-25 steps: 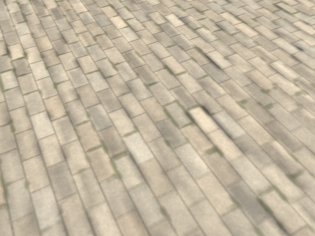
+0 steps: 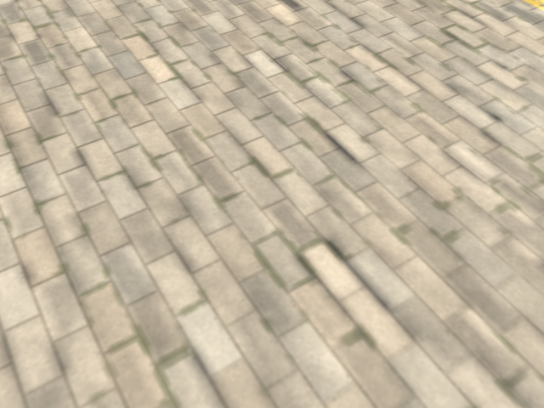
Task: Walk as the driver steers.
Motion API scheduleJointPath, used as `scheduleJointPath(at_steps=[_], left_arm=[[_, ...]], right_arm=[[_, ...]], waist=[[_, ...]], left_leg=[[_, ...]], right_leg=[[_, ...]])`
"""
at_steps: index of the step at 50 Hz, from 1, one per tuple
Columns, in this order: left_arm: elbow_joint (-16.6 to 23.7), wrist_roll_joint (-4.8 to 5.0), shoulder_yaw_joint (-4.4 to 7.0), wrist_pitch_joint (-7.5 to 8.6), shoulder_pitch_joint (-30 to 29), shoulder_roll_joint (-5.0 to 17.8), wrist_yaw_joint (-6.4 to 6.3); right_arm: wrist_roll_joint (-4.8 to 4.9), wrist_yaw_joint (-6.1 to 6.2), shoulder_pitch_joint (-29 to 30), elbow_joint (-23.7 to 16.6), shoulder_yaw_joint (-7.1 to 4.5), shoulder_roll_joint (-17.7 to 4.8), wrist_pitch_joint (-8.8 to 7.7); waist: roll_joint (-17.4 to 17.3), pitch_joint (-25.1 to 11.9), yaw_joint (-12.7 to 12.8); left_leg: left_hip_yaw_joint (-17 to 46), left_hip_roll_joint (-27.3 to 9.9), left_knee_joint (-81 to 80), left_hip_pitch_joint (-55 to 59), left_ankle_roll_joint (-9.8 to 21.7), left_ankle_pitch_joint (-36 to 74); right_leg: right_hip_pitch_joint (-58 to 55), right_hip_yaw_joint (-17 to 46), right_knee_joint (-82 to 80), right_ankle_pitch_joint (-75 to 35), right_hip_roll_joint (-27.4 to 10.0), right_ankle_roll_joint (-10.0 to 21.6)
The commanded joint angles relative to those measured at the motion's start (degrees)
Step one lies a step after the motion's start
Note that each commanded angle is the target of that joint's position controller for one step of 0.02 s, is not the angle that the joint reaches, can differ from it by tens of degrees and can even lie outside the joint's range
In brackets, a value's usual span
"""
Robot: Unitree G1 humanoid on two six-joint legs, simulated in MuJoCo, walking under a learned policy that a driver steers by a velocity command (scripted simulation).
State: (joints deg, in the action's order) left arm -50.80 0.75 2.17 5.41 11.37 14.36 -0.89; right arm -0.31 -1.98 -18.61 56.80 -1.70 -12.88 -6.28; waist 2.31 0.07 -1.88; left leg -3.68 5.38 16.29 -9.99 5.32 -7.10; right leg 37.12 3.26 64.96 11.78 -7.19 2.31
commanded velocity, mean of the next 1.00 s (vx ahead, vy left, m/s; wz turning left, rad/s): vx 0.49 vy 0.00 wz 0.00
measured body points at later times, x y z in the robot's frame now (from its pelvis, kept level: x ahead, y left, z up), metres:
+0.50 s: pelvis +0.27 -0.08 +0.00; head +0.29 -0.10 +0.45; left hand +0.33 +0.18 -0.12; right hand +0.36 -0.35 -0.14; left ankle +0.27 +0.08 -0.66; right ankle +0.29 -0.16 -0.74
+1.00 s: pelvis +0.54 -0.01 -0.01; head +0.57 +0.00 +0.44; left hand +0.57 +0.25 -0.15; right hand +0.67 -0.27 -0.13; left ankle +0.61 +0.07 -0.74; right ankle +0.43 -0.16 -0.65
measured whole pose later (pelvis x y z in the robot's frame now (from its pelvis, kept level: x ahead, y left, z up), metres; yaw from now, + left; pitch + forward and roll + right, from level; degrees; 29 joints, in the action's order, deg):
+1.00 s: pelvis +0.54 -0.01 -0.01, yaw +1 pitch +2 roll +0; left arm -55.5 1.2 2.8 5.6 17.2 14.6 -0.4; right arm -0.1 -2.1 -8.9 51.4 -3.0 -14.0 -5.9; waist 1.4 2.0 0.3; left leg -3.6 1.9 27.1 -20.7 3.7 -8.1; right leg 22.4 1.9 68.2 23.2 -1.7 2.1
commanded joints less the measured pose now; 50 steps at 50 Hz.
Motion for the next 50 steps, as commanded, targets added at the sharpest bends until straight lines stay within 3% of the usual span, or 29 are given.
scheduleJointPath(at_steps=[1, 6, 9, 11, 13, 14, 15, 16, 17, 18, 19, 20, 21, 22, 23, 25, 28, 32, 38, 41, 42, 43, 44, 45, 46, 47, 48, 49, 50], left_arm=[[2.4, -0.68, 0.67, -0.32, 1.9, 2.4, -0.37], [5.2, -0.01, 0.26, 0.32, -8.9, 1.6, 0.54], [7.0, 0.50, 0.07, 0.60, -13.5, 2.0, 1.58], [8.0, 0.59, 0.20, 1.06, -14.5, 2.8, 2.35], [7.5, 0.54, 0.89, 1.56, -10.9, 4.4, 2.73], [5.8, 0.41, 1.92, 1.70, -4.8, 6.1, 2.63], [2.7, 0.28, 3.54, 1.84, 6.1, 9.6, 2.23], [1.1, -0.91, 5.13, 1.63, 15.6, 16.2, 1.92], [0.2, -0.68, 4.61, 1.30, 17.7, 14.3, 2.26], [1.0, -0.37, 3.19, 1.46, 13.6, 9.9, 2.35], [2.3, -0.32, 2.39, 1.36, 8.2, 7.4, 2.29], [3.0, -0.51, 1.77, 1.29, 3.8, 5.8, 2.57], [3.2, -0.77, 1.32, 1.43, 1.7, 4.3, 2.79], [2.8, -1.03, 1.13, 1.45, 1.3, 3.6, 3.02], [2.0, -1.03, 1.22, 1.61, 2.2, 3.8, 3.08], [0.6, -1.04, 1.67, 1.81, 4.4, 5.4, 2.69], [-0.8, -0.96, 1.89, 1.31, 7.3, 6.4, 1.67], [-2.1, -0.44, 1.90, 0.83, 10.4, 7.1, 0.87], [-5.1, 0.16, 2.41, -0.43, 14.8, 7.8, 0.32], [-5.0, 0.25, 2.95, -1.15, 12.8, 9.1, 0.04], [-4.8, 0.16, 2.95, -1.45, 11.5, 9.2, 0.03], [-4.2, -0.20, 2.40, -1.67, 10.8, 7.9, 0.06], [-2.7, -1.38, 1.43, -1.51, 11.8, 5.9, 0.05], [-3.2, -0.60, -0.66, -0.06, 19.2, -2.1, 0.90], [-3.5, 0.88, 0.75, 1.28, 14.8, 4.6, 1.10], [-1.8, 1.85, 1.53, 1.99, 9.3, 7.4, 1.12], [-1.4, 1.36, 1.63, 1.96, 7.0, 7.2, 0.54], [-1.6, 0.28, 2.15, 1.41, 6.2, 6.7, 0.02], [-1.8, -0.01, 2.24, 0.52, 8.0, 5.4, -0.14]], right_arm=[[0.10, 1.15, 2.2, -3.2, -1.23, -7.6, -0.93], [1.15, 1.98, -3.4, -1.9, -1.57, -9.5, -0.06], [1.46, 2.00, -6.1, -0.6, -1.69, -9.6, 0.65], [1.48, 2.15, -6.5, -0.2, -1.95, -10.0, 1.21], [1.52, 2.26, -5.2, -0.3, -2.28, -10.8, 1.83], [1.36, 2.26, -3.9, -0.7, -2.11, -10.6, 2.12], [0.69, 2.23, -3.3, -1.5, -1.35, -8.6, 2.22], [0.02, 1.94, -7.3, -3.2, 0.38, -3.5, 1.36], [1.04, 1.60, -9.5, -2.4, 1.11, -1.5, -0.17], [2.38, 1.37, -5.2, -3.2, -0.53, -8.2, -1.20], [2.88, 1.39, -0.6, -4.6, -0.89, -9.5, -1.55], [2.23, 1.72, 1.6, -4.9, -1.02, -8.7, -1.29], [1.46, 2.04, 1.9, -4.9, -1.46, -8.2, -0.56], [1.30, 2.07, 0.8, -4.7, -1.43, -6.8, 0.30], [1.24, 2.13, -0.1, -4.3, -1.34, -5.5, 0.97], [1.02, 2.30, 1.2, -5.0, -1.51, -5.1, 1.69], [0.55, 2.32, 7.9, -7.4, -1.73, -5.0, 1.74], [0.83, 1.67, 16.1, -9.6, -1.33, -3.8, 1.29], [1.51, -0.05, 24.2, -12.9, -0.96, -4.2, 0.48], [1.53, -0.64, 20.5, -12.6, -1.77, -6.3, -0.08], [1.42, -0.47, 14.8, -10.9, -2.73, -7.8, -0.14], [1.36, -0.06, 4.5, -7.7, -4.25, -10.7, -0.08], [0.64, 0.61, -6.1, -5.7, -5.44, -15.5, 0.17], [0.31, 0.09, -7.6, -4.8, -5.51, -17.3, 0.30], [0.93, 0.04, -5.5, -5.3, -4.10, -11.9, 0.13], [0.89, 0.28, 0.3, -6.5, -3.35, -9.6, 0.00], [0.46, 0.19, 5.7, -7.7, -2.78, -8.5, -0.07], [-0.01, -0.08, 8.2, -7.9, -2.35, -6.8, -0.16], [-0.60, -0.23, 8.6, -7.3, -1.94, -5.6, -0.30]], waist=[[-4.4, 3.0, 2.7], [-4.7, 3.3, -1.3], [-5.3, 4.5, -2.8], [-5.7, 4.6, -2.4], [-6.7, 2.8, 0.3], [-6.6, -0.6, 3.7], [-4.8, -7.7, 8.1], [6.8, -17.4, 8.7], [15.0, -22.4, 8.0], [9.3, -15.2, 7.8], [5.6, -9.5, 6.3], [1.3, -5.5, 4.4], [1.4, -3.4, 2.7], [2.2, -2.5, 1.5], [2.2, -2.1, 0.9], [1.3, -0.6, 0.4], [0.6, 1.1, 1.7], [1.0, 2.8, 4.1], [1.2, 5.7, 5.9], [2.7, 2.7, 2.7], [3.2, -0.8, -0.5], [2.0, -6.9, -4.9], [-6.6, -15.9, -7.4], [-21.2, -22.5, -2.8], [-14.2, -18.5, -4.5], [-11.1, -10.0, -3.4], [-5.0, -6.3, -0.9], [-3.5, -3.8, 0.9], [-4.9, -4.0, 2.8]], left_leg=[[12.5, -16.3, -11.6, -5.3, 9.9, 3.7], [9.3, -15.5, -10.3, 0.7, 7.0, 4.1], [9.9, -17.6, -7.9, 6.2, 6.7, 3.1], [10.7, -19.4, -5.4, 9.7, 6.1, 3.7], [10.8, -20.0, -0.9, 11.0, 5.0, 10.8], [8.9, -17.9, 6.2, 10.3, 3.8, 20.3], [5.8, -14.3, 19.6, 4.6, 2.0, 23.0], [1.2, -7.0, 42.9, -16.0, -2.0, 5.4], [6.7, -1.7, 55.5, -29.7, -3.0, -24.1], [10.7, -5.6, 60.9, -35.1, -1.7, -22.1], [9.2, -8.8, 60.0, -35.3, -0.9, -16.6], [8.0, -11.1, 56.4, -32.8, -1.2, -12.0], [8.0, -12.9, 52.5, -29.7, -1.4, -9.0], [7.9, -13.5, 50.7, -26.8, -1.8, -7.2], [7.3, -13.5, 49.6, -25.5, -2.2, -6.2], [6.9, -13.7, 46.4, -27.6, -3.0, -3.2], [6.7, -13.8, 37.2, -32.5, -4.1, 4.3], [4.8, -12.0, 23.9, -30.4, -4.1, 13.1], [4.4, -10.4, 15.2, -31.7, -2.3, 9.1], [2.3, -7.9, 13.1, -22.8, -0.2, 3.2], [0.4, -5.7, 12.4, -14.2, 1.0, 2.9], [0.7, -5.6, 12.9, 0.2, 2.7, 4.2], [15.7, -17.9, 13.4, 18.4, 6.7, 4.6], [43.2, -28.5, 4.6, 34.2, 15.4, -6.8], [43.5, -26.6, 1.3, 30.9, 12.8, -11.7], [33.9, -25.2, 0.8, 22.0, 10.3, -2.1], [26.1, -23.4, 0.4, 12.6, 9.1, 11.7], [20.0, -21.2, -0.1, 5.8, 8.5, 22.6], [16.1, -19.7, -0.8, 2.1, 7.9, 28.8]], right_leg=[[1.8, 0.2, -8.3, -8.7, -2.4, -1.6], [-0.4, -2.4, -26.6, -17.6, 0.7, -2.2], [0.1, -2.6, -31.6, -14.9, 1.6, -1.7], [-0.5, -2.6, -34.1, -10.7, 2.1, -0.3], [-6.8, -3.9, -36.4, -6.8, 3.8, 1.4], [-15.1, -5.5, -37.7, -6.1, 5.7, 2.7], [-30.2, -3.3, -36.8, -7.3, 3.9, 5.1], [-53.4, 17.9, -37.6, -5.3, -10.8, 12.6], [-61.1, 38.7, -46.9, 1.8, -16.9, 17.6], [-55.3, 33.7, -47.9, 3.9, -15.0, 14.6], [-47.2, 24.6, -48.6, 0.2, -12.8, 12.3], [-39.0, 18.2, -50.7, -4.8, -10.2, 11.2], [-33.8, 13.7, -52.7, -7.4, -7.8, 10.2], [-30.5, 11.1, -54.5, -8.8, -6.4, 9.8], [-28.8, 9.2, -55.5, -11.4, -5.6, 10.2], [-28.2, 6.3, -56.8, -16.4, -5.3, 10.9], [-30.4, 3.9, -57.8, -19.0, -5.2, 10.6], [-31.4, 0.6, -58.9, -15.6, -3.7, 9.0], [-41.2, 0.9, -55.5, -15.8, -7.5, 8.4], [-43.0, 0.4, -49.5, -28.5, -8.1, 7.0], [-42.0, -1.1, -43.0, -38.0, -6.5, 6.0], [-36.8, -3.4, -31.2, -39.8, -3.2, 4.3], [-23.2, -6.1, -11.2, -19.8, 1.2, 2.1], [-2.0, -1.6, 5.9, 20.1, 11.5, -0.6], [4.2, 4.8, 12.1, 20.7, 8.2, 0.6], [6.3, 3.1, 12.2, 15.7, 5.7, 1.1], [2.5, 1.4, 9.7, 10.8, 2.8, 0.5], [-1.0, 0.8, 6.7, 9.2, 1.5, -0.2], [-5.3, 1.0, 4.6, 8.2, 0.4, -0.5]])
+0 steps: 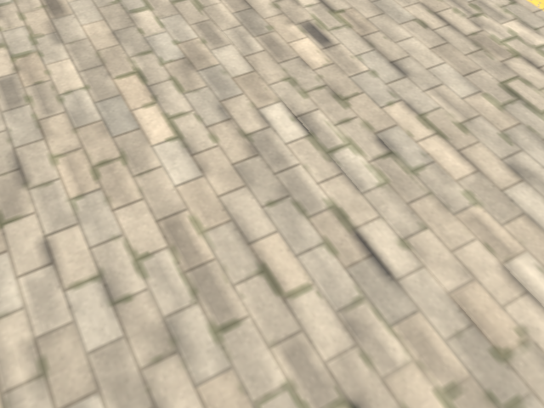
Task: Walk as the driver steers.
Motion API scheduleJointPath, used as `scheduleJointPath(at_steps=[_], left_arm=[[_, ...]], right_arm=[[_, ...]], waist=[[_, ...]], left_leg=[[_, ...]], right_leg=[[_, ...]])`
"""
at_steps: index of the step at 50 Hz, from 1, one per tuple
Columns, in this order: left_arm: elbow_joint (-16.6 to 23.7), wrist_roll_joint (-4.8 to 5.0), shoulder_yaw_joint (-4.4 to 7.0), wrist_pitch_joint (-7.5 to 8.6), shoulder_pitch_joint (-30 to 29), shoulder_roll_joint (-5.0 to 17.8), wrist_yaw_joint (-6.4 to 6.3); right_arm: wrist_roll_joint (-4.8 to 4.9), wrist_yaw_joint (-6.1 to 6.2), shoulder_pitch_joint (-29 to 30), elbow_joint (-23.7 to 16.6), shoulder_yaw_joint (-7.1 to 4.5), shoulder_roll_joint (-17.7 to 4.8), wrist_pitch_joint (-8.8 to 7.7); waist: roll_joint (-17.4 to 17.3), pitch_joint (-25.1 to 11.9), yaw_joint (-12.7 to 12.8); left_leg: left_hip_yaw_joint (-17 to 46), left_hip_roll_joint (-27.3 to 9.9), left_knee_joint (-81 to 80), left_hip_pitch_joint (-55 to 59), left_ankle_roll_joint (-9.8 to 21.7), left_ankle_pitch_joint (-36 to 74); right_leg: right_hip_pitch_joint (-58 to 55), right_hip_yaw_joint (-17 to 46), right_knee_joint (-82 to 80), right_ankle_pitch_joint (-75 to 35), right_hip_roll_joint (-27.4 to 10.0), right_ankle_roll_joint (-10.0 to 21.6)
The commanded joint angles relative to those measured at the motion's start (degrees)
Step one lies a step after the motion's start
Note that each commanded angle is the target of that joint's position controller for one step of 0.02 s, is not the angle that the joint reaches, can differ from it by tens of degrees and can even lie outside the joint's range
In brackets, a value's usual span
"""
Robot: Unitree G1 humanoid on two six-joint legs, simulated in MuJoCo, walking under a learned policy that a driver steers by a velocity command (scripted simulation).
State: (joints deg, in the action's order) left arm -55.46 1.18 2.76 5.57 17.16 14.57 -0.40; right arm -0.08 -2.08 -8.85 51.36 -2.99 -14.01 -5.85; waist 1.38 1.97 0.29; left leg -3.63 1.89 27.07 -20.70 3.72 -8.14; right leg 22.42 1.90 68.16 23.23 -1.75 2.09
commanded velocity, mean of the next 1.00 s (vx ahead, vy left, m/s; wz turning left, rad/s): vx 0.09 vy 0.00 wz -0.45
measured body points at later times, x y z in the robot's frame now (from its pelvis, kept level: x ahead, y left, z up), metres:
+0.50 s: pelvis +0.13 -0.03 +0.00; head +0.18 -0.06 +0.45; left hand +0.32 +0.21 -0.10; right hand +0.22 -0.33 -0.13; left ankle +0.08 +0.10 -0.65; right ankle +0.18 -0.13 -0.73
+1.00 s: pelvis +0.17 +0.01 +0.01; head +0.20 +0.02 +0.46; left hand +0.44 +0.19 -0.10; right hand +0.12 -0.30 -0.09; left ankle +0.22 +0.11 -0.74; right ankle +0.11 -0.11 -0.66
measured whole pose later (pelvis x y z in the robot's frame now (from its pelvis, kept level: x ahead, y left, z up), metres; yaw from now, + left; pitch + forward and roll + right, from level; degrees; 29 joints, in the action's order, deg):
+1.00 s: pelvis +0.17 +0.01 +0.01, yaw -30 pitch +2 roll -1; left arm -39.1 0.6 6.0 -2.6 10.3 19.2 -2.1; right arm -1.0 1.9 -9.9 47.9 -4.1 -15.4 -0.6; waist 2.9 1.0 -0.7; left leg 0.4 -0.4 26.0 -14.6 0.8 -13.5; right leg 32.4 7.9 61.6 23.9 6.8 -1.9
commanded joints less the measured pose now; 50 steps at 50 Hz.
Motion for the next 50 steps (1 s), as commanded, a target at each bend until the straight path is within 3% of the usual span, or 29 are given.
scheduleJointPath(at_steps=[1, 2, 5, 7, 10, 14, 17, 18, 19, 20, 21, 22, 23, 24, 25, 26, 28, 33, 36, 39, 42, 43, 44, 45, 46, 47, 48, 49, 50], left_arm=[[2.3, -0.45, 1.51, -0.44, 3.8, 3.5, -0.78], [1.9, -0.28, 1.40, -1.15, 5.0, 2.3, -0.90], [3.3, -0.43, 1.40, -2.39, 1.6, 1.9, -1.18], [4.7, -0.63, 1.29, -2.65, -2.0, 2.0, -0.93], [7.2, -0.64, 1.36, -3.12, -7.0, 2.7, -0.23], [10.3, -0.81, 1.93, -4.07, -10.5, 3.7, 0.66], [12.1, -0.52, 2.42, -4.24, -10.4, 4.0, 1.63], [12.0, -0.44, 2.70, -4.08, -8.4, 4.0, 1.93], [11.5, -0.69, 3.59, -3.85, -4.9, 5.8, 1.85], [11.4, -1.22, 5.50, -3.83, -0.7, 11.9, 0.95], [11.9, -2.14, 6.22, -4.02, 1.2, 16.7, 0.25], [12.5, -2.29, 4.83, -3.69, 2.5, 12.1, 0.51], [14.0, -1.84, 4.57, -3.33, -2.2, 10.7, 0.49], [15.0, -0.87, 4.41, -3.43, -6.0, 9.8, 0.21], [15.7, -0.29, 4.10, -3.86, -8.0, 8.9, -0.10], [16.0, -0.42, 3.98, -4.24, -8.7, 8.8, -0.40], [16.5, -1.14, 4.23, -4.78, -8.3, 9.7, -0.83], [17.7, -0.83, 4.74, -5.46, -7.5, 11.2, -1.95], [18.4, -1.04, 4.67, -6.02, -8.0, 11.1, -2.15], [19.2, -1.04, 4.62, -6.53, -8.4, 11.0, -2.17], [20.2, -0.20, 4.39, -7.35, -10.0, 10.8, -2.44], [20.4, -0.01, 3.96, -7.61, -9.1, 9.4, -2.59], [20.3, -0.31, 3.09, -7.74, -5.8, 5.5, -2.44], [22.9, -0.09, 4.15, -6.86, -7.6, 8.6, -2.13], [21.4, -0.82, 5.45, -6.53, -6.5, 13.2, -1.86], [19.8, -0.60, 5.95, -6.88, -4.9, 13.7, -1.74], [18.3, -0.69, 5.68, -7.64, -3.4, 11.8, -1.98], [18.2, -0.83, 5.30, -8.20, -2.9, 10.4, -1.90], [18.6, -0.54, 4.96, -8.43, -3.4, 9.4, -1.68]], right_arm=[[-1.01, -0.18, -1.6, -1.1, -0.46, -3.9, -0.83], [-1.21, 0.07, -1.9, -0.4, -0.46, -4.3, -0.96], [-1.68, 1.69, -1.4, 0.7, -0.78, -6.2, -0.73], [-1.43, 2.71, -0.8, 0.7, -0.99, -7.5, -0.04], [-0.83, 3.91, -1.8, 1.3, -1.47, -9.2, 1.21], [0.08, 4.73, -2.2, 1.6, -2.02, -9.7, 3.35], [1.00, 5.38, -1.0, 0.6, -2.64, -10.4, 4.81], [1.41, 5.63, 0.1, 0.0, -2.75, -10.5, 5.24], [1.45, 5.72, -1.0, -0.1, -2.77, -10.2, 5.43], [0.04, 5.52, -1.6, -1.6, -2.39, -9.2, 5.08], [-2.09, 4.76, -1.6, -3.9, -1.01, -4.8, 4.50], [-1.44, 3.70, -1.0, -3.7, -1.00, -5.8, 4.01], [0.61, 3.33, 1.1, -4.2, -1.48, -7.2, 4.02], [0.80, 3.73, 2.1, -3.8, -1.72, -7.6, 4.36], [-0.02, 4.38, 3.3, -3.9, -2.17, -8.5, 4.80], [-0.33, 4.67, 3.6, -4.3, -2.44, -8.7, 5.22], [-0.09, 4.85, 2.6, -4.3, -2.24, -7.1, 5.61], [0.16, 5.34, 4.2, -4.9, -1.96, -6.3, 5.84], [0.40, 4.98, 4.9, -5.3, -2.05, -6.7, 5.42], [0.76, 4.30, 3.8, -5.5, -2.18, -7.3, 4.46], [0.97, 3.29, -1.8, -4.2, -2.64, -8.0, 3.59], [0.41, 3.23, -4.3, -3.5, -3.38, -10.3, 3.65], [-0.78, 3.58, -4.0, -4.2, -4.06, -14.1, 4.20], [-3.09, 3.32, -1.8, -5.1, -4.25, -15.8, 4.34], [-2.92, 3.57, 2.5, -7.4, -3.55, -12.7, 4.07], [-1.99, 3.86, 5.2, -8.3, -2.95, -9.9, 4.06], [-1.11, 4.07, 6.0, -9.0, -2.55, -8.8, 4.19], [-0.31, 4.33, 5.9, -9.0, -2.26, -8.3, 4.36], [-0.33, 4.61, 5.1, -9.0, -2.01, -8.2, 4.63]], waist=[[-4.7, -6.0, 1.5], [-5.0, -5.8, 2.3], [-5.3, -5.1, 2.7], [-5.7, -5.1, 1.8], [-5.6, -5.1, -0.3], [-5.5, -3.7, -1.5], [-6.1, -3.3, -0.9], [-5.8, -4.2, 0.5], [-3.7, -6.5, 2.0], [5.1, -10.7, 2.7], [16.4, -13.6, 0.8], [10.0, -21.0, 2.7], [6.2, -16.4, 1.7], [1.6, -12.6, 0.5], [-0.2, -10.4, 0.1], [1.1, -9.7, -0.9], [4.0, -9.8, -1.5], [6.0, -10.0, -0.1], [7.4, -8.9, 0.5], [8.6, -8.7, 0.6], [8.3, -8.8, -2.5], [5.5, -9.3, -2.8], [-8.2, -9.7, 0.0], [-19.9, -6.2, 0.4], [-13.5, -5.1, 1.3], [-9.8, -4.9, 2.2], [-8.2, -4.7, 2.3], [-8.2, -3.6, 1.8], [-8.2, -3.1, 1.3]], left_leg=[[13.6, -15.3, -12.3, 10.8, 9.6, 34.1], [10.7, -15.0, -12.8, 9.4, 9.9, 38.3], [4.5, -14.3, -13.9, 8.3, 9.5, 41.8], [1.1, -13.3, -14.2, 8.7, 8.2, 39.6], [-0.3, -14.6, -14.1, 12.3, 8.2, 35.7], [0.2, -17.5, -10.6, 17.8, 8.2, 30.4], [0.8, -18.8, -4.3, 20.1, 6.6, 30.9], [-0.4, -17.8, -0.1, 19.9, 5.1, 32.9], [-2.6, -14.7, 7.2, 17.8, 2.2, 32.8], [-5.3, -9.1, 21.2, 8.2, -2.1, 20.1], [-4.4, 2.1, 38.9, -12.5, -6.3, -27.7], [7.9, 1.2, 46.3, -14.1, -5.4, -32.2], [9.0, -0.6, 47.7, -17.0, -5.0, -28.1], [8.6, -2.2, 44.8, -17.8, -5.1, -23.4], [8.5, -3.3, 41.2, -17.2, -5.5, -20.0], [8.2, -3.3, 38.6, -14.1, -5.8, -17.8], [7.4, -1.7, 33.6, -11.5, -6.5, -15.3], [8.6, -0.6, 22.6, -8.9, -7.9, -11.5], [9.1, 0.0, 17.9, -6.5, -7.8, -11.0], [9.3, 0.5, 12.1, -3.5, -6.9, -12.1], [7.6, 0.4, -2.6, 6.0, -4.8, -5.1], [10.3, -4.6, -6.8, 12.7, -3.1, -1.9], [22.0, -18.0, -9.1, 18.8, 1.6, 3.0], [34.8, -25.6, -12.3, 13.1, 10.4, 10.0], [30.8, -25.2, -11.7, 11.6, 11.2, 11.1], [24.1, -21.1, -10.3, 10.9, 8.3, 10.8], [19.4, -17.8, -9.5, 11.6, 6.2, 9.2], [17.0, -17.0, -9.3, 11.8, 6.1, 10.2], [14.2, -15.9, -9.6, 11.1, 6.5, 11.0]], right_leg=[[7.2, 1.9, -0.6, -3.8, -4.9, -0.7], [6.3, 1.5, -2.3, -4.8, -4.5, -1.1], [7.4, 2.0, -11.6, -11.7, -3.9, -2.2], [6.4, 1.0, -18.8, -17.5, -3.3, -2.2], [6.8, -0.5, -24.7, -21.1, -2.9, -2.3], [9.2, -1.8, -28.2, -15.1, -2.6, -1.5], [8.6, -3.9, -32.2, -9.6, -1.1, 0.3], [5.0, -5.3, -37.0, -12.2, 0.3, 1.4], [-2.5, -4.7, -42.7, -21.0, 1.7, 3.2], [-14.4, 7.1, -43.5, -44.8, -5.2, 7.4], [-28.2, 27.3, -43.2, -67.2, -18.9, 19.5], [-29.2, 30.2, -44.5, -58.8, -20.1, 21.5], [-25.4, 24.7, -45.4, -52.4, -17.2, 19.0], [-21.1, 20.2, -46.4, -44.4, -13.9, 15.4], [-17.1, 18.5, -47.5, -38.3, -12.2, 13.4], [-13.2, 17.2, -48.4, -35.6, -10.4, 12.6], [-11.1, 16.3, -49.2, -33.8, -8.4, 12.2], [-9.9, 19.3, -50.0, -20.8, -7.2, 10.9], [-8.2, 22.2, -50.6, -13.5, -6.4, 10.2], [-9.3, 25.6, -49.9, -14.3, -6.2, 9.7], [-7.5, 26.0, -46.7, -16.7, -3.7, 7.1], [-2.7, 23.6, -42.8, -11.7, -0.8, 4.5], [6.1, 13.8, -28.4, 3.8, 6.8, 1.2], [15.3, 8.1, -17.6, 13.0, 11.0, -1.0], [14.8, 9.5, -8.0, 9.2, 7.0, -2.4], [14.1, 8.5, -4.4, 5.2, 6.6, -3.1], [14.2, 7.4, -1.0, 2.3, 6.4, -4.2], [15.4, 6.9, 2.6, 0.3, 5.9, -5.3], [15.1, 5.4, 4.3, -0.9, 5.6, -6.0]])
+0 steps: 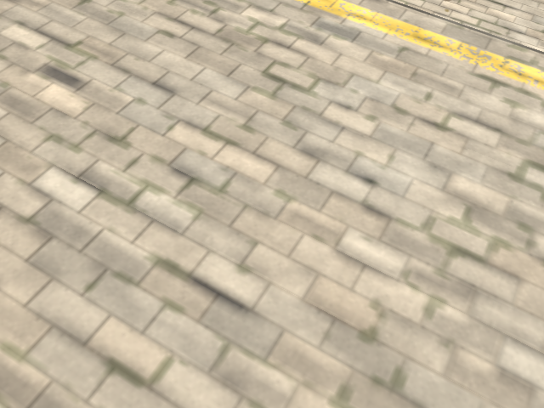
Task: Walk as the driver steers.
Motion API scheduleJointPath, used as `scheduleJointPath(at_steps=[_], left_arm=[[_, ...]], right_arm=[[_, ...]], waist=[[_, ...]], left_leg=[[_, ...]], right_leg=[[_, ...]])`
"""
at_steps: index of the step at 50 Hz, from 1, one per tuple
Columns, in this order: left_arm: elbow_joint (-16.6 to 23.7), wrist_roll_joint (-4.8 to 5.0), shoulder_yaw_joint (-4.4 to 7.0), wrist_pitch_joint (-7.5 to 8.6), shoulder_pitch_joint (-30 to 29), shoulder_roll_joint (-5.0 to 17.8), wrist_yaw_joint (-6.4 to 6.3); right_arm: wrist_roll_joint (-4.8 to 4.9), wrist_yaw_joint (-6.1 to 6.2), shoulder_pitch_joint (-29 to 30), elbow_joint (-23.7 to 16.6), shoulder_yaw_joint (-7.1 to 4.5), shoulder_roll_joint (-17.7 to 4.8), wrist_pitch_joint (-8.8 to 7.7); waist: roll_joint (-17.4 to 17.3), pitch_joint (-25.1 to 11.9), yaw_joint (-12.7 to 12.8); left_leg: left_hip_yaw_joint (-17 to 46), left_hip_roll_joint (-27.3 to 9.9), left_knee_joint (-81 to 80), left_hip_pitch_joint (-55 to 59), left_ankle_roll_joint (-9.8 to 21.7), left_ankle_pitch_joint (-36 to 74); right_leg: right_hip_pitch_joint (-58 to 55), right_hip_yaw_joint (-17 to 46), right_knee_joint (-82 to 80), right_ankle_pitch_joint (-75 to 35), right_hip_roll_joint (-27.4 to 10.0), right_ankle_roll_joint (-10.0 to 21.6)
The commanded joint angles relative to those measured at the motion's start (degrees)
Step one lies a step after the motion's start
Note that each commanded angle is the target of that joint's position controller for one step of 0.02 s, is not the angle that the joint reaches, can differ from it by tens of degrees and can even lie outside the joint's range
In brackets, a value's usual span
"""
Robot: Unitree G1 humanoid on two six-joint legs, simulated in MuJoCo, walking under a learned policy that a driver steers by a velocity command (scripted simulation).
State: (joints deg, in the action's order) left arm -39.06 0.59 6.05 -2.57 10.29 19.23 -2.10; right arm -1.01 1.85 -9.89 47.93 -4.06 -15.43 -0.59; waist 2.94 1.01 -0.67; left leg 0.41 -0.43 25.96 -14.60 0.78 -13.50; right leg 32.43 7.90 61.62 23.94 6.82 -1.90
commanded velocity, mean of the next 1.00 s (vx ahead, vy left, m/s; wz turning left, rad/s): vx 0.14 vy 0.00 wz -0.22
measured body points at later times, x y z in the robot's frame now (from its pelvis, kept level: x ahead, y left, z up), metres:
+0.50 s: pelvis +0.00 -0.06 +0.00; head +0.01 -0.08 +0.45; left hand +0.20 +0.17 -0.08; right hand +0.04 -0.36 -0.13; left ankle +0.01 +0.09 -0.67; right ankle -0.02 -0.15 -0.74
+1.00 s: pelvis +0.12 -0.02 +0.00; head +0.15 +0.00 +0.45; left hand +0.28 +0.24 -0.12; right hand +0.18 -0.30 -0.10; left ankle +0.15 +0.07 -0.74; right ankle +0.08 -0.16 -0.68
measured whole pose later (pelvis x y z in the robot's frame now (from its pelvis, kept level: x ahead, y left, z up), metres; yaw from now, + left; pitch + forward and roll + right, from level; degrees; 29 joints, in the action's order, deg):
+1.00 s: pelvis +0.12 -0.02 +0.00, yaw -11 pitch +2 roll -1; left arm -43.6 0.0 3.8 0.8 14.0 17.3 -1.2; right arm -0.7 -0.9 -12.2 47.4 -1.7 -14.5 -3.7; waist 2.5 0.8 -0.5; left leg -2.3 0.7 22.7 -13.8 3.1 -10.9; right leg 26.9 1.1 56.0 22.4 -1.7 -2.4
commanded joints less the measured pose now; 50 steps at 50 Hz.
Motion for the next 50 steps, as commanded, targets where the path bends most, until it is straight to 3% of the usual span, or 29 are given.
scheduleJointPath(at_steps=[1, 3, 5, 8, 11, 13, 14, 15, 16, 17, 18, 19, 20, 21, 23, 24, 26, 30, 36, 38, 39, 40, 41, 42, 43, 44, 46, 48, 50], left_arm=[[3.2, 0.52, 1.35, -0.31, 2.1, 4.0, 0.17], [5.3, 0.90, 0.65, -0.10, -1.8, 3.0, 0.30], [6.9, 0.64, 0.16, 0.02, -3.5, 2.4, 0.65], [8.4, 0.29, -0.70, 0.09, -4.0, 1.3, 1.55], [8.4, 0.23, -0.52, -0.19, -2.6, 2.0, 2.02], [7.6, 0.24, -0.37, -0.29, -0.2, 1.9, 2.34], [6.3, 0.11, -0.18, -0.22, 2.4, 1.9, 2.45], [5.9, -0.05, 0.26, -0.18, 3.8, 3.5, 2.15], [6.5, -0.43, 1.05, -0.12, 5.5, 8.0, 1.29], [7.6, -1.91, 0.58, 0.64, 3.1, 9.1, 1.42], [7.0, -2.32, 0.01, 1.82, 3.5, 6.4, 1.96], [6.1, -2.37, -0.60, 2.69, 1.3, 5.2, 2.19], [5.4, -1.47, -0.17, 3.03, 0.6, 5.9, 2.13], [4.5, -0.37, -0.23, 3.26, 1.2, 5.7, 2.02], [3.1, -0.25, -0.79, 3.70, 2.3, 4.6, 1.60], [2.9, -0.48, -0.90, 4.08, 2.5, 4.2, 1.39], [2.4, -0.77, -0.93, 5.05, 2.8, 3.9, 1.10], [1.2, -0.21, -0.21, 6.17, 3.6, 5.6, 1.32], [-0.8, 0.78, 0.30, 6.16, 5.9, 7.1, 2.34], [-1.3, 0.60, -0.11, 5.61, 5.0, 6.2, 2.46], [-1.6, 0.33, -0.47, 5.29, 5.1, 5.3, 2.39], [-1.8, -0.20, -1.16, 5.15, 5.3, 3.5, 2.22], [-0.8, -1.41, -2.38, 5.25, 5.0, 0.0, 1.99], [1.1, -1.69, -2.78, 5.88, 7.2, -1.2, 1.26], [0.2, -0.85, -1.51, 5.93, 7.4, 3.9, 1.01], [-0.3, -0.06, -0.94, 5.68, 7.3, 5.5, 1.19], [-1.1, -0.38, -0.87, 4.56, 5.8, 4.2, 0.92], [-1.7, -0.57, -1.23, 3.74, 6.1, 1.9, 0.71], [-2.2, -0.60, -1.71, 3.31, 6.6, 0.0, 0.50]], right_arm=[[0.38, 0.87, 5.0, -5.5, -0.92, -6.9, -0.33], [0.08, 1.40, 1.6, -5.1, -1.17, -7.9, 0.24], [0.17, 1.58, -0.6, -5.0, -1.73, -9.6, 0.59], [0.63, 0.97, 0.2, -5.7, -2.54, -11.7, 0.81], [1.56, -0.21, 0.3, -5.7, -2.81, -12.6, 0.73], [2.69, -0.62, 1.5, -5.5, -2.68, -12.6, 0.60], [3.20, -0.70, 1.9, -5.2, -2.28, -11.6, 0.60], [2.77, -0.98, -1.3, -3.7, -1.42, -9.1, 0.30], [-0.26, -1.61, -2.2, -4.8, 0.33, -4.5, -0.10], [-0.32, -1.49, -0.3, -6.7, 0.49, -4.0, -0.27], [0.62, -0.91, 2.4, -6.7, -0.83, -8.7, 0.11], [1.54, -0.81, 2.5, -6.3, -1.30, -9.4, 0.53], [1.45, -0.60, 0.6, -4.8, -1.55, -9.3, 0.87], [1.05, -0.63, 0.2, -4.3, -1.88, -10.1, 1.06], [1.61, -1.22, 0.4, -4.1, -1.90, -9.3, 0.46], [1.90, -1.41, 0.9, -4.2, -1.90, -9.1, -0.13], [1.93, -1.66, 2.5, -4.4, -1.72, -8.3, -1.47], [1.73, -2.45, 4.0, -4.6, -0.74, -6.1, -3.13], [2.38, -3.52, 5.4, -5.5, -0.03, -6.5, -4.09], [1.87, -3.69, 3.0, -4.9, 0.04, -6.3, -4.55], [1.44, -3.56, -0.2, -3.7, -0.28, -6.7, -4.62], [1.28, -3.15, -4.2, -2.8, -0.80, -8.1, -4.65], [0.64, -2.63, -8.4, -2.8, -1.63, -12.5, -4.71], [0.23, -2.62, -10.7, -2.5, -2.96, -18.6, -4.07], [0.86, -2.77, -10.9, -2.7, -1.98, -14.3, -4.00], [0.99, -2.88, -8.2, -3.3, -1.06, -11.6, -4.13], [0.98, -3.05, -2.8, -4.2, -0.13, -8.7, -3.84], [0.22, -2.63, -0.5, -4.1, 0.64, -6.8, -3.72], [-0.15, -2.14, 1.0, -3.6, 0.89, -6.2, -3.63]], waist=[[-10.6, -1.6, 1.5], [-11.8, -1.3, -1.2], [-12.4, -2.7, -2.5], [-13.0, -3.8, -2.8], [-13.6, -4.1, -2.3], [-13.3, -4.1, -0.3], [-12.4, -4.5, 1.3], [-8.7, -5.8, 1.4], [5.2, -10.0, 0.1], [13.2, -9.6, 0.2], [7.5, -9.6, 3.2], [7.0, -7.1, 1.7], [5.8, -6.7, 1.3], [6.3, -5.2, 1.8], [7.0, -2.3, 1.8], [7.1, -1.1, 1.8], [5.5, 0.1, 2.0], [4.0, -0.3, 2.7], [3.5, 1.3, 3.4], [2.0, 0.8, 1.1], [1.5, -0.7, -0.4], [0.9, -3.1, -2.0], [-7.4, -7.1, -2.8], [-22.0, -9.0, -2.3], [-16.1, -8.7, -3.3], [-12.4, -6.5, -2.2], [-8.6, -4.3, -0.4], [-9.2, -4.4, 1.2], [-9.5, -5.3, 2.4]], left_leg=[[8.0, -12.8, -9.0, 5.7, 9.7, 16.2], [6.7, -13.5, -9.2, 10.6, 10.8, 17.2], [6.4, -15.4, -8.7, 14.2, 11.8, 19.5], [3.4, -16.3, -8.2, 11.8, 12.0, 21.5], [2.7, -16.9, -6.8, 9.4, 11.9, 22.9], [2.4, -16.7, -3.7, 8.7, 10.4, 22.2], [1.3, -15.6, -0.9, 6.6, 8.4, 20.9], [-1.2, -13.4, 3.2, 2.0, 4.6, 15.7], [-6.4, -8.4, 16.6, -8.6, -1.2, -5.0], [-4.4, -3.4, 25.3, -16.9, -4.0, -24.4], [-0.2, -4.5, 32.2, -16.4, -4.7, -24.4], [1.0, -4.8, 34.3, -16.4, -4.4, -21.4], [0.5, -4.7, 34.5, -17.9, -4.3, -17.8], [0.2, -4.7, 35.0, -19.5, -4.3, -13.9], [-0.1, -4.5, 34.8, -21.2, -3.6, -6.9], [0.1, -4.6, 33.3, -22.5, -3.1, -4.9], [0.7, -4.9, 27.9, -23.8, -2.2, -2.0], [0.3, -4.5, 16.5, -20.1, -1.7, 0.8], [-1.3, -3.3, 8.3, -13.2, 0.2, 0.0], [-2.6, -1.9, 3.3, -6.3, 1.2, 3.7], [-3.4, -0.5, 1.4, -0.6, 1.4, 5.1], [-1.6, -1.7, 0.0, 6.1, 2.2, 7.3], [9.5, -11.2, -2.6, 13.4, 5.0, 16.9], [26.7, -22.1, -7.7, 20.9, 14.5, 19.9], [30.3, -23.2, -8.9, 19.9, 17.5, 18.2], [24.8, -21.1, -8.0, 17.8, 15.8, 19.4], [16.3, -16.8, -8.6, 12.9, 12.4, 23.8], [9.9, -13.4, -9.8, 7.5, 11.5, 32.1], [5.4, -11.4, -9.5, 5.3, 11.5, 36.6]], right_leg=[[5.8, -2.2, 9.5, -2.9, -3.7, -2.6], [8.2, -3.9, 3.5, -4.3, -5.5, -3.8], [7.2, -4.7, -2.0, -3.6, -7.3, -4.5], [-0.5, -7.5, -10.6, -1.7, -9.0, -3.7], [-7.9, -10.1, -18.7, -1.4, -7.5, -1.7], [-13.4, -10.6, -29.3, -6.9, -6.7, 0.8], [-19.2, -11.4, -37.7, -13.7, -5.6, 2.6], [-27.4, -8.4, -42.3, -21.8, -6.9, 4.1], [-38.4, 7.1, -41.0, -41.7, -19.8, 7.6], [-34.2, 15.9, -39.8, -49.2, -30.0, 18.6], [-29.9, 14.0, -41.5, -42.5, -28.3, 20.9], [-27.6, 9.6, -42.1, -37.3, -24.4, 18.3], [-27.9, 7.8, -44.0, -24.1, -21.5, 15.6], [-27.6, 8.3, -46.4, -13.1, -20.8, 14.7], [-26.0, 9.6, -51.2, 2.4, -19.6, 14.2], [-26.6, 10.3, -52.6, 4.1, -19.7, 14.3], [-28.3, 9.8, -53.8, 1.7, -19.9, 14.3], [-28.2, 7.6, -54.3, -2.4, -20.3, 14.6], [-23.7, 7.1, -52.6, 0.1, -21.3, 14.8], [-21.7, 4.9, -48.2, -6.4, -19.6, 13.3], [-20.4, 3.7, -44.5, -11.1, -17.9, 11.9], [-18.3, 1.5, -39.0, -14.8, -15.4, 9.7], [-13.9, -4.5, -24.6, -10.9, -9.6, 5.4], [0.8, -8.9, -9.2, 7.9, -3.3, 1.1], [4.5, -4.3, 0.6, 13.9, -5.3, 0.1], [6.1, -2.9, 4.1, 10.5, -7.2, 0.4], [5.1, -4.2, 1.4, 3.9, -10.2, 0.2], [-1.9, -4.7, -2.9, -2.4, -10.7, -0.6], [-7.0, -5.3, -10.3, -5.8, -10.6, -1.3]])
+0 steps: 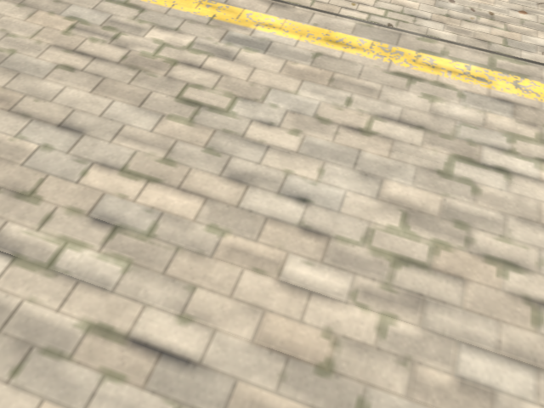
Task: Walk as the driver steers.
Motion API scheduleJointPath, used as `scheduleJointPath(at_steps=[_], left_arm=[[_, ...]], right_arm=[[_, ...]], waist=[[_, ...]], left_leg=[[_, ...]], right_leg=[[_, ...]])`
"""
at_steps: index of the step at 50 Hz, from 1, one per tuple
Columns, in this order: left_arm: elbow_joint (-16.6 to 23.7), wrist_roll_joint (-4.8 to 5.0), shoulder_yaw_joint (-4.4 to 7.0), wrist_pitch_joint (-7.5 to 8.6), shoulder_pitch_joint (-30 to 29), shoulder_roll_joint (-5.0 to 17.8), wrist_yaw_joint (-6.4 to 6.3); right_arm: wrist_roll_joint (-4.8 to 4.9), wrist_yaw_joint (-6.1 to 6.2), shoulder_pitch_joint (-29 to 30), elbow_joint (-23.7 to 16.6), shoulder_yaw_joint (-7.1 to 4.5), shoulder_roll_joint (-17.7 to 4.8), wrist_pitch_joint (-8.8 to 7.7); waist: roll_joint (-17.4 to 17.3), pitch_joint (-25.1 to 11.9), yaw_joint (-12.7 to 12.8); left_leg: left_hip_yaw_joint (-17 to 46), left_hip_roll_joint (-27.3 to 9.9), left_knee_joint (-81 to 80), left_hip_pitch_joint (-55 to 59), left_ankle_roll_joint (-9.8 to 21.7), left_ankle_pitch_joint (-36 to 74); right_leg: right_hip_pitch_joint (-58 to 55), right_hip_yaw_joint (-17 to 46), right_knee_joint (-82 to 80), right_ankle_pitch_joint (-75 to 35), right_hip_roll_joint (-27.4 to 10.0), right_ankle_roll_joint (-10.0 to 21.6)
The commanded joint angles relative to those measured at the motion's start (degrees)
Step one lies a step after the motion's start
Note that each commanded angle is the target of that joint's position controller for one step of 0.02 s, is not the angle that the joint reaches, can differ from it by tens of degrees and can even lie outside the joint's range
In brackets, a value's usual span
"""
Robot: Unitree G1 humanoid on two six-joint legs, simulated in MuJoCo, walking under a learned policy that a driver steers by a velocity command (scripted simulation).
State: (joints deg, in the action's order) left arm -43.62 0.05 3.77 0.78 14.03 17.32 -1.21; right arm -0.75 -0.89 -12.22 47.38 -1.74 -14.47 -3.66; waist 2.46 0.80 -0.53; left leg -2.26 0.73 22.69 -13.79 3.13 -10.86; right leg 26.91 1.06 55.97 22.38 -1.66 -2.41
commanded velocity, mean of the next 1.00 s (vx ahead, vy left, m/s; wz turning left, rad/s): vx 0.05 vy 0.00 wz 0.18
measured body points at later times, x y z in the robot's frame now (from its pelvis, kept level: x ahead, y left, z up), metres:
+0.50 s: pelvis +0.06 -0.02 -0.01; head +0.07 -0.02 +0.44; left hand +0.19 +0.24 -0.13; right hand +0.15 -0.28 -0.14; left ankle +0.01 +0.09 -0.75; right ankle +0.07 -0.15 -0.75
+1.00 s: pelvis +0.03 +0.03 -0.03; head +0.04 +0.06 +0.42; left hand +0.10 +0.33 -0.16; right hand +0.17 -0.24 -0.13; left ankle -0.01 +0.10 -0.75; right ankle +0.07 -0.14 -0.70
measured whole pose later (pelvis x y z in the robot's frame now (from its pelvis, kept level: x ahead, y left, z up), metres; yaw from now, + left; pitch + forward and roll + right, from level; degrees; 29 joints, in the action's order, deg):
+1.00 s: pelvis +0.03 +0.03 -0.03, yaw +14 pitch +0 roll -2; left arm -49.4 1.4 5.0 0.2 5.7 17.3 -2.0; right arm 0.0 -1.0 -15.6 47.8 -4.3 -16.6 0.8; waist 2.5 1.3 -1.4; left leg -1.3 0.6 41.2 -18.0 4.8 -25.1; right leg 26.9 -0.9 56.6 29.1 -5.2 -0.7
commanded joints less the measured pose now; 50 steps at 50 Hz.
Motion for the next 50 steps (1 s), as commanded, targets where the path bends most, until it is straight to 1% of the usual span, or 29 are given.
scheduleJointPath(at_steps=[1, 5, 8, 9, 10, 11, 12, 13, 14, 18, 24, 25, 28, 33, 35, 36, 37, 38, 39, 40, 41, 42, 44, 45, 46, 47, 48, 49, 50], left_arm=[[2.4, -0.17, 0.27, -0.17, 1.9, 1.3, -0.54], [2.8, 0.07, 0.35, -1.05, -1.6, 2.4, -0.88], [2.4, -0.16, 0.49, -1.41, -1.8, 2.4, -0.97], [2.5, -0.78, 0.64, -1.32, -2.3, 3.3, -1.07], [2.8, -1.05, 1.11, -1.21, -2.2, 5.6, -1.42], [2.8, -0.49, 1.77, -1.33, -3.4, 8.7, -1.68], [2.2, 0.02, 1.50, -1.45, -4.3, 6.0, -1.23], [2.2, -0.10, 1.14, -1.38, -4.8, 3.9, -0.76], [1.8, -0.54, 0.88, -1.22, -5.1, 3.1, -0.59], [-0.1, -0.36, 0.92, -0.26, -4.8, 3.4, -0.33], [-2.9, -0.24, 0.86, -0.29, -6.0, 3.6, -0.53], [-3.3, -0.29, 0.93, -0.33, -6.4, 3.9, -0.70], [-3.8, -0.11, 1.97, -0.80, -6.6, 6.3, -1.96], [-4.3, -0.09, 2.91, -1.81, -4.9, 5.6, -3.15], [-4.3, -0.33, 3.25, -1.77, -3.8, 6.0, -3.20], [-4.5, -0.48, 3.46, -1.59, -2.5, 6.7, -3.18], [-4.7, -0.66, 3.69, -1.28, -1.8, 7.9, -3.17], [-3.7, -0.91, 3.36, -0.81, -4.1, 7.8, -3.34], [-2.8, -1.27, 2.96, -0.19, -4.8, 7.9, -3.44], [-2.0, -0.76, 2.88, 0.39, -8.9, 8.6, -3.57], [-1.4, -0.13, 3.09, 0.76, -12.9, 9.3, -3.42], [-1.3, 0.09, 3.33, 0.81, -14.4, 10.0, -3.29], [-2.3, 0.88, 3.51, 0.10, -13.4, 10.4, -2.49], [-2.6, 1.30, 3.19, -0.20, -13.5, 9.2, -2.07], [-3.0, 1.04, 2.50, -0.48, -12.7, 6.3, -1.69], [-2.2, 0.36, 1.46, -0.81, -13.9, 2.5, -0.86], [1.3, -0.49, 0.57, 0.02, -15.3, -0.6, -0.26], [4.1, 1.94, 1.34, 1.57, -20.7, 3.3, -0.08], [3.9, 3.16, 2.35, 2.67, -21.2, 7.1, -0.26]], right_arm=[[-0.34, 0.79, 4.0, -2.9, -1.46, -7.6, -0.39], [0.24, 0.74, 2.4, -0.9, -1.82, -9.3, 0.60], [1.12, 0.48, 4.1, -0.1, -1.23, -8.0, 1.28], [1.16, 0.40, 2.7, 0.7, -0.83, -6.9, 1.23], [0.13, 0.34, 1.4, 1.0, -0.34, -5.7, 0.92], [-0.63, -0.07, -3.0, 1.6, -0.49, -5.9, 0.56], [-0.45, 0.07, -2.6, 2.2, -0.22, -5.3, 0.72], [-0.10, 0.22, 0.4, 2.2, -0.31, -6.4, 1.09], [0.13, 0.53, 1.7, 2.0, -0.27, -6.1, 1.51], [0.16, 1.00, 1.4, 2.9, -0.40, -6.6, 2.79], [0.46, 1.42, 1.7, 4.9, -0.52, -6.5, 3.56], [0.60, 1.42, 2.0, 5.0, -0.52, -6.6, 3.64], [1.45, 1.66, 4.8, 3.4, -1.46, -9.4, 3.90], [1.68, 2.28, 5.2, 1.0, -2.53, -9.7, 4.32], [1.55, 2.55, 5.2, -0.3, -2.68, -9.2, 4.52], [1.55, 2.66, 5.1, -0.9, -2.62, -8.5, 4.72], [1.60, 2.67, 4.2, -1.4, -2.50, -7.4, 5.05], [1.41, 2.47, 3.4, -1.8, -2.69, -7.3, 5.54], [1.55, 2.12, 4.6, -2.9, -3.30, -8.9, 6.04], [2.18, 1.85, 3.7, -3.4, -3.60, -8.8, 6.68], [2.41, 1.53, 2.4, -3.1, -3.31, -7.7, 7.21], [2.07, 1.25, 2.1, -2.8, -3.29, -7.6, 7.41], [1.91, 0.19, -1.9, -1.5, -3.74, -7.3, 7.50], [2.05, -0.20, -6.2, 0.0, -4.25, -7.3, 7.60], [2.18, -0.33, -10.8, 2.2, -4.94, -7.7, 7.58], [2.02, 0.23, -15.6, 3.1, -5.85, -10.6, 6.89], [1.50, 0.30, -12.7, -1.3, -5.56, -17.2, 4.47], [-0.65, -0.29, -10.0, -3.0, -5.66, -17.1, 2.19], [-0.46, 0.08, -5.9, -3.8, -4.92, -15.1, 0.71]], waist=[[-9.1, -5.2, 2.1], [-9.1, -5.7, 0.3], [-7.7, -3.8, 1.6], [-6.0, -3.1, 1.7], [-3.1, -3.9, 0.8], [2.6, -4.8, -2.9], [4.0, -5.3, -1.9], [2.2, -3.2, -0.1], [1.6, -3.0, 0.0], [1.1, -3.4, -0.3], [-1.4, -3.1, -0.4], [-1.6, -2.9, -0.3], [-2.9, -2.3, 0.4], [-3.5, -2.0, 0.9], [-1.5, -2.5, 1.3], [1.0, -3.3, 1.8], [5.6, -4.6, 1.8], [10.8, -5.3, 1.7], [8.8, -4.4, 2.3], [6.2, -3.4, -0.4], [5.4, -2.4, -2.1], [5.5, -2.6, -2.0], [5.4, -4.8, -3.1], [4.4, -5.3, -4.9], [-0.1, -4.5, -5.9], [-13.9, -0.3, -7.5], [-23.6, 1.1, -4.0], [-16.2, 2.1, -5.3], [-12.1, 6.1, -2.9]], left_leg=[[6.6, -11.8, -6.0, 3.7, 8.8, 34.8], [7.4, -12.8, -5.1, 4.7, 9.1, 32.3], [8.4, -11.7, -3.6, 2.7, 7.3, 19.7], [8.4, -10.1, -3.1, 1.3, 4.9, 13.3], [7.5, -7.9, -1.5, -0.8, 2.4, 6.4], [5.4, -4.1, -1.3, -3.6, 0.5, 1.1], [3.3, -2.5, -1.8, -1.5, -0.8, -0.6], [2.6, -2.1, -0.8, -1.1, -1.4, -0.5], [2.4, -2.3, -0.1, -0.8, -1.4, 1.2], [2.8, -3.0, 1.4, 1.7, -1.2, 7.5], [2.7, -3.2, 1.8, 3.2, -1.6, 8.9], [3.2, -3.3, 1.7, 2.3, -1.4, 9.2], [5.3, -3.5, 3.4, -0.6, -0.1, 11.6], [9.8, -4.0, 6.9, -7.1, 2.1, 7.0], [9.5, -3.1, 10.7, -10.2, 1.6, 4.0], [7.5, -1.6, 15.0, -12.1, 0.5, 1.9], [3.4, 0.5, 22.3, -13.1, -1.4, -3.3], [1.6, 0.4, 33.0, -14.4, -2.7, -22.6], [4.0, -2.2, 42.5, -16.7, -3.4, -29.2], [6.9, -5.5, 42.3, -15.5, -3.3, -27.7], [6.1, -6.6, 36.0, -12.6, -3.1, -24.5], [3.6, -6.1, 30.9, -8.4, -3.1, -20.3], [-1.9, -3.3, 22.1, 1.9, -2.2, -11.9], [-5.1, -0.7, 17.1, 8.4, -1.3, -8.4], [-5.0, 1.3, 13.5, 13.6, 0.2, -10.8], [9.1, -5.0, 2.9, 16.0, 5.2, -20.6], [41.6, -18.9, -7.6, 13.0, 14.6, -24.5], [52.5, -23.5, -18.8, 8.4, 19.1, -40.5], [49.6, -22.9, -19.3, 6.3, 15.9, -42.9]], right_leg=[[-3.8, 1.1, -8.9, -5.7, -2.0, -0.9], [-8.8, 0.4, -18.4, -9.2, -1.4, -0.9], [-14.9, -0.3, -29.6, -15.3, -0.8, 0.8], [-18.3, 1.2, -33.6, -21.9, -1.6, 1.8], [-22.6, 4.8, -33.0, -32.2, -5.1, 2.9], [-25.9, 6.0, -29.2, -36.4, -6.9, 5.0], [-23.3, 4.8, -28.3, -29.4, -5.3, 5.6], [-21.1, 4.2, -28.8, -27.0, -3.8, 4.9], [-20.4, 4.0, -29.0, -27.8, -3.5, 4.3], [-20.3, 3.4, -27.9, -32.0, -2.9, 4.1], [-20.2, 2.9, -27.8, -31.5, -2.4, 4.2], [-21.0, 2.4, -27.7, -30.7, -2.3, 4.1], [-21.5, 0.8, -26.1, -28.1, -2.0, 4.2], [-20.7, -0.4, -24.2, -21.7, -2.9, 5.3], [-21.3, 1.9, -26.2, -20.4, -5.7, 7.0], [-22.5, 5.1, -28.9, -21.2, -9.2, 9.1], [-23.4, 10.2, -32.7, -23.6, -15.2, 12.7], [-21.9, 15.8, -35.8, -28.0, -22.1, 17.2], [-19.8, 17.8, -38.0, -29.9, -25.5, 19.8], [-16.9, 14.4, -37.9, -27.2, -24.3, 17.3], [-14.1, 8.5, -37.8, -24.6, -20.8, 13.7], [-12.2, 3.9, -37.2, -25.2, -18.3, 11.7], [-7.8, -2.4, -36.2, -9.3, -15.0, 9.3], [-4.0, -4.9, -33.3, 2.4, -13.5, 7.9], [1.1, -8.1, -25.4, 10.8, -11.2, 5.9], [12.2, -12.9, -4.8, 18.0, -6.0, 2.4], [25.7, -4.4, 10.4, 19.1, 0.8, 0.5], [28.6, 3.7, 12.7, 12.6, -0.2, 2.4], [28.8, 4.8, 11.6, 4.8, -2.1, 3.9]])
